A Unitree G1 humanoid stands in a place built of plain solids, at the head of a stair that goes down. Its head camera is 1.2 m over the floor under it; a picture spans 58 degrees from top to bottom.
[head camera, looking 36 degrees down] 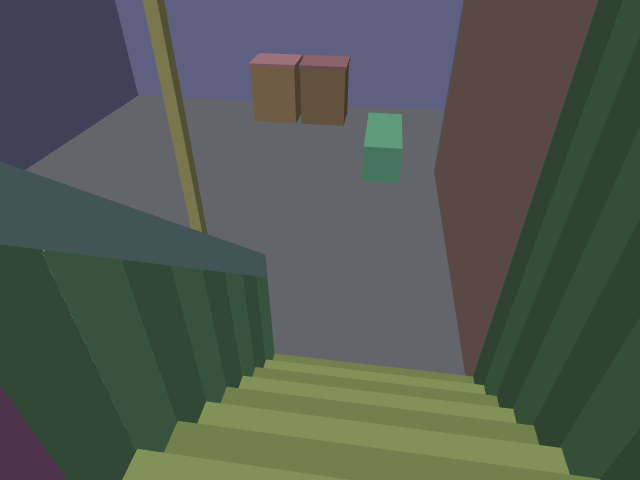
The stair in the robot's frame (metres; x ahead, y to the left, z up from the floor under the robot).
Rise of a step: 0.21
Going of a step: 0.23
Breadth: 1.60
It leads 8 degrees to the right of straight ahead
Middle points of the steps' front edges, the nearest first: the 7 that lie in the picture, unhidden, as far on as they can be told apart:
0.87 -0.22 -0.42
1.10 -0.25 -0.63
1.33 -0.28 -0.84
1.56 -0.32 -1.05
1.79 -0.35 -1.26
2.02 -0.38 -1.47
2.25 -0.42 -1.68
